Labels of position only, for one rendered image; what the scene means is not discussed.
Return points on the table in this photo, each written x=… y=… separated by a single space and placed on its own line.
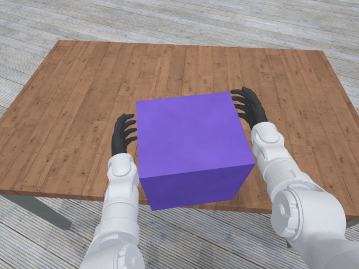
x=56 y=136

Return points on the robot right hand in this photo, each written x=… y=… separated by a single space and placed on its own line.
x=254 y=112

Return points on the robot right upper arm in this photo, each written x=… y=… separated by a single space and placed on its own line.
x=314 y=225

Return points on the robot left forearm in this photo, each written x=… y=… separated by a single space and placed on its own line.
x=121 y=205

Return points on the robot left hand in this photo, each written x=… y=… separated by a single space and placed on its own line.
x=119 y=141

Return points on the robot right forearm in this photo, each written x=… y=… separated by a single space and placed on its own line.
x=276 y=165

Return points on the robot left upper arm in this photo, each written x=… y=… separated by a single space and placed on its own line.
x=123 y=255

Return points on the carton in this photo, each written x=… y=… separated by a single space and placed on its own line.
x=191 y=150

